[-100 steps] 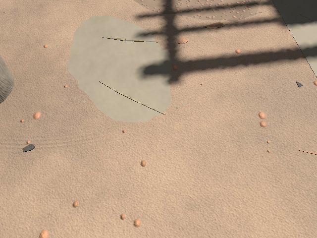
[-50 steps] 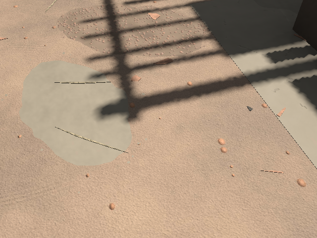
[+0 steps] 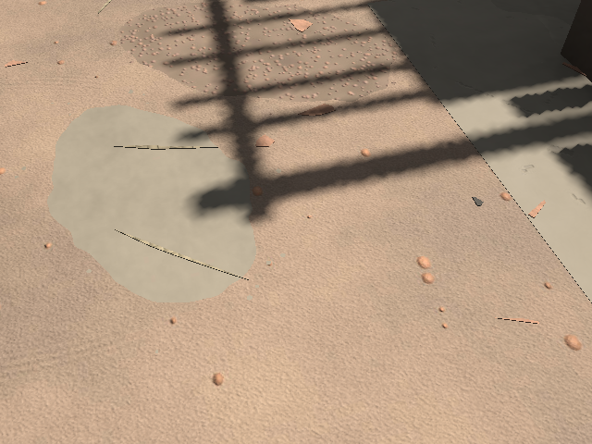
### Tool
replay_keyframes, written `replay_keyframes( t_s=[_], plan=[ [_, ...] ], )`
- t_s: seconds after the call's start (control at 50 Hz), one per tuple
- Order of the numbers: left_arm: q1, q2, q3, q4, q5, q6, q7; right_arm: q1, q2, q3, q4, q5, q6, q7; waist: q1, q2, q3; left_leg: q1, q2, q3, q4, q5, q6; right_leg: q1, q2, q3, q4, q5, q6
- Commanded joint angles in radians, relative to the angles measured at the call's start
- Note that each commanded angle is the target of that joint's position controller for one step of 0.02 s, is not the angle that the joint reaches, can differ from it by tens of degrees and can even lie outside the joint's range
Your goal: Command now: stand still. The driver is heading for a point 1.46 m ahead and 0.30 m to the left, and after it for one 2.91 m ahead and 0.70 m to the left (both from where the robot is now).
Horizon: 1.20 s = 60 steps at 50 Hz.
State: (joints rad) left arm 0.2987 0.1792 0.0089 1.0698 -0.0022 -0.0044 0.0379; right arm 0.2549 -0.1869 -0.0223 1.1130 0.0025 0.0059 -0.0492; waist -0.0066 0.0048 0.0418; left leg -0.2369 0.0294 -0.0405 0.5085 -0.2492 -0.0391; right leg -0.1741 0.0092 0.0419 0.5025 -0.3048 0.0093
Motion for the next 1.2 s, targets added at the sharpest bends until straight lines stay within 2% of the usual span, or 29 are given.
replay_keyframes(
  t_s=[0.02, 0.22, 0.24, 0.28, 0.32, 0.38, 0.42, 0.46, 0.48, 0.5, 0.52, 0.54, 0.58, 0.6, 0.64, 0.72, 0.76, 0.82, 0.86, 0.9, 0.92, 0.94, 0.96, 0.98, 1.0, 1.02, 1.04, 1.1, 1.2],
  plan=[
    [0.069, 0.089, 0.013, -0.010, 0.000, -0.005, 0.003, 0.057, -0.092, -0.012, -0.015, 0.000, -0.005, -0.002, 0.001, -0.002, 0.026, 0.029, -0.012, 0.024, -0.072, 0.112, 0.020, -0.081, -0.007, -0.003, -0.106, 0.124, -0.014],
    [0.090, 0.079, 0.008, 0.005, -0.001, -0.004, 0.005, 0.078, -0.083, -0.006, -0.016, 0.001, -0.006, -0.002, 0.003, -0.002, 0.030, 0.022, -0.015, 0.024, -0.071, 0.107, 0.025, -0.086, -0.006, -0.008, -0.102, 0.118, -0.011],
    [0.111, 0.068, 0.005, 0.017, -0.001, -0.003, 0.005, 0.097, -0.070, -0.003, -0.006, 0.000, -0.005, -0.002, 0.003, -0.004, 0.006, 0.033, -0.028, 0.037, -0.071, 0.013, 0.026, -0.077, 0.003, -0.018, -0.108, 0.019, -0.013],
    [0.111, 0.100, 0.017, 0.012, -0.012, 0.002, 0.012, 0.101, -0.085, -0.010, -0.008, 0.010, -0.003, -0.007, 0.006, -0.023, 0.050, -0.030, -0.064, 0.065, -0.030, -0.309, 0.049, -0.129, 0.012, -0.009, -0.105, -0.312, -0.048],
    [0.117, 0.115, 0.022, -0.004, -0.019, -0.009, 0.013, 0.082, -0.081, -0.010, -0.029, 0.013, -0.020, -0.004, 0.015, -0.041, 0.127, -0.120, -0.050, 0.044, -0.006, -0.430, 0.077, -0.191, -0.037, 0.062, -0.136, -0.481, -0.093],
    [0.186, 0.161, 0.041, 0.001, -0.030, -0.039, 0.001, 0.049, -0.037, -0.003, -0.059, 0.017, -0.068, 0.018, 0.043, -0.146, 0.128, -0.213, -0.062, 0.084, 0.151, -0.259, 0.075, -0.104, -0.174, 0.272, -0.230, -0.525, -0.177],
    [0.159, 0.182, 0.050, -0.015, -0.034, -0.048, -0.006, 0.052, -0.026, -0.001, -0.073, 0.025, -0.095, 0.034, 0.022, -0.191, 0.141, -0.175, -0.045, 0.082, 0.225, -0.187, 0.101, -0.153, -0.265, 0.408, -0.293, -0.523, -0.227],
    [0.042, 0.170, 0.043, -0.058, -0.037, -0.050, -0.012, 0.179, -0.019, -0.004, -0.037, 0.034, -0.109, 0.040, -0.068, -0.168, 0.158, 0.043, -0.047, 0.074, 0.020, -0.184, 0.135, -0.285, -0.197, 0.293, -0.214, -0.420, -0.175],
    [-0.026, 0.139, 0.035, -0.089, -0.040, -0.057, -0.013, 0.293, -0.069, -0.020, 0.000, 0.026, -0.113, 0.040, -0.111, -0.062, 0.144, 0.177, 0.006, -0.040, -0.074, -0.169, 0.148, -0.373, -0.109, 0.159, -0.046, -0.264, -0.122],
    [-0.060, 0.073, 0.021, -0.125, -0.035, -0.076, -0.012, 0.441, -0.197, -0.057, 0.034, 0.030, -0.120, 0.048, -0.151, 0.233, 0.096, 0.322, 0.179, -0.376, -0.242, -0.254, 0.235, -0.511, 0.033, -0.052, 0.328, -0.117, -0.048],
    [-0.061, 0.073, 0.019, -0.149, -0.036, -0.101, -0.011, 0.499, -0.231, -0.059, 0.032, 0.013, -0.131, 0.059, -0.147, 0.311, 0.053, 0.395, 0.351, -0.710, -0.344, -0.198, 0.323, -0.647, 0.046, 0.001, 0.581, -0.222, -0.048],
    [-0.051, 0.099, 0.024, -0.146, -0.043, -0.117, -0.021, 0.401, -0.163, -0.037, 0.005, 0.000, -0.139, 0.059, -0.085, 0.164, 0.086, 0.372, 0.357, -0.660, -0.319, -0.123, 0.313, -0.701, -0.015, 0.060, 0.727, -0.179, -0.073],
    [-0.047, 0.104, 0.030, -0.138, -0.040, -0.131, -0.037, 0.293, -0.124, -0.022, -0.038, 0.006, -0.136, 0.066, -0.041, 0.068, 0.091, 0.357, 0.285, -0.429, -0.321, 0.011, 0.267, -0.737, -0.080, 0.037, 0.745, -0.024, -0.102],
    [-0.081, 0.131, 0.044, -0.147, -0.031, -0.133, -0.041, 0.281, -0.096, -0.011, -0.042, 0.006, -0.127, 0.066, -0.038, 0.059, 0.090, 0.354, 0.249, -0.328, -0.332, 0.128, 0.238, -0.729, -0.105, 0.018, 0.694, 0.030, -0.102],
    [-0.108, 0.109, 0.047, -0.157, -0.027, -0.123, -0.054, 0.318, -0.063, 0.002, -0.036, 0.000, -0.106, 0.056, -0.040, 0.089, 0.069, 0.341, 0.190, -0.195, -0.348, 0.259, 0.206, -0.678, -0.114, -0.029, 0.608, 0.082, -0.083],
    [-0.299, 0.043, 0.018, -0.236, -0.022, -0.109, -0.067, 0.293, -0.128, -0.003, -0.072, -0.007, -0.091, 0.026, -0.056, 0.073, 0.107, 0.170, 0.146, -0.076, -0.407, 0.267, 0.209, -0.540, -0.075, -0.091, 0.271, 0.237, -0.035],
    [-0.361, 0.063, 0.016, -0.264, -0.026, -0.105, -0.071, 0.313, -0.168, -0.014, -0.074, 0.001, -0.095, 0.020, -0.061, 0.103, 0.111, 0.125, 0.160, -0.065, -0.441, 0.244, 0.217, -0.436, -0.048, -0.110, 0.163, 0.290, -0.031],
    [-0.398, 0.113, 0.024, -0.293, -0.031, -0.105, -0.079, 0.313, -0.176, -0.026, -0.070, 0.019, -0.097, 0.019, -0.036, 0.100, 0.126, 0.211, 0.206, -0.053, -0.420, 0.319, 0.203, -0.407, -0.045, -0.083, 0.066, 0.310, -0.065],
    [-0.332, 0.157, 0.045, -0.286, -0.029, -0.111, -0.081, 0.291, -0.193, -0.035, -0.077, 0.011, -0.088, 0.021, 0.021, 0.117, 0.052, 0.293, 0.219, -0.026, -0.292, 0.634, 0.177, -0.297, -0.009, -0.098, 0.050, 0.274, -0.100],
    [-0.050, 0.228, 0.087, -0.203, -0.035, -0.105, -0.072, 0.265, -0.187, -0.033, -0.094, -0.005, -0.071, 0.026, 0.160, 0.127, -0.130, 0.226, 0.160, 0.030, 0.061, 0.873, 0.132, 0.066, 0.033, -0.118, 0.060, 0.242, -0.151],
    [0.125, 0.306, 0.108, -0.167, -0.024, -0.098, -0.061, 0.267, -0.151, -0.016, -0.125, -0.021, -0.072, 0.031, 0.208, 0.005, -0.265, -0.015, 0.097, 0.058, 0.395, 0.555, 0.103, 0.372, -0.170, 0.130, 0.059, 0.150, -0.217],
    [0.179, 0.351, 0.110, -0.147, -0.002, -0.096, -0.072, 0.406, 0.023, 0.026, -0.126, -0.004, -0.096, 0.043, 0.112, -0.298, -0.434, -0.331, -0.103, -0.003, 0.750, -0.249, 0.052, 0.614, -0.411, 0.675, -0.136, -0.128, -0.382],
    [0.120, 0.256, 0.085, -0.150, -0.010, -0.101, -0.075, 0.325, -0.082, 0.003, -0.130, 0.025, -0.127, 0.049, 0.131, -0.216, -0.345, -0.436, -0.060, -0.115, 0.880, -0.287, 0.081, 0.535, -0.377, 0.759, -0.248, -0.187, -0.339],
    [0.018, 0.209, 0.071, -0.164, -0.015, -0.106, -0.073, 0.208, -0.144, -0.015, -0.170, 0.051, -0.142, 0.051, 0.103, -0.162, -0.180, -0.506, -0.008, -0.081, 0.894, -0.205, 0.100, 0.383, -0.354, 0.586, -0.253, -0.106, -0.292],
    [-0.075, 0.187, 0.062, -0.186, -0.011, -0.111, -0.075, 0.145, -0.158, -0.018, -0.185, 0.046, -0.148, 0.043, 0.069, -0.044, -0.119, -0.451, 0.050, -0.063, 0.847, -0.102, 0.106, 0.217, -0.322, 0.445, -0.272, 0.051, -0.268],
    [-0.123, 0.166, 0.057, -0.192, 0.001, -0.116, -0.080, 0.124, -0.155, -0.029, -0.187, 0.031, -0.142, 0.035, 0.034, -0.013, -0.085, -0.394, 0.085, -0.052, 0.792, -0.046, 0.104, 0.093, -0.282, 0.339, -0.292, 0.157, -0.251],
    [-0.140, 0.139, 0.048, -0.184, 0.010, -0.119, -0.083, 0.151, -0.138, -0.033, -0.182, 0.025, -0.127, 0.033, -0.006, -0.036, -0.080, -0.332, 0.113, -0.059, 0.756, -0.016, 0.105, 0.023, -0.245, 0.262, -0.322, 0.188, -0.242],
    [-0.098, 0.143, 0.046, -0.147, 0.002, -0.125, -0.078, 0.144, -0.107, -0.037, -0.195, 0.019, -0.094, 0.028, -0.033, -0.063, -0.025, -0.322, 0.132, -0.033, 0.655, 0.005, 0.088, -0.073, -0.214, 0.159, -0.390, 0.224, -0.261],
    [-0.004, 0.195, 0.055, -0.121, 0.001, -0.113, -0.043, -0.083, -0.117, -0.042, -0.276, 0.002, -0.098, 0.033, 0.015, -0.037, 0.027, -0.468, 0.132, -0.007, 0.345, 0.265, 0.048, -0.014, -0.197, 0.085, -0.421, 0.281, -0.245]
  ],
)
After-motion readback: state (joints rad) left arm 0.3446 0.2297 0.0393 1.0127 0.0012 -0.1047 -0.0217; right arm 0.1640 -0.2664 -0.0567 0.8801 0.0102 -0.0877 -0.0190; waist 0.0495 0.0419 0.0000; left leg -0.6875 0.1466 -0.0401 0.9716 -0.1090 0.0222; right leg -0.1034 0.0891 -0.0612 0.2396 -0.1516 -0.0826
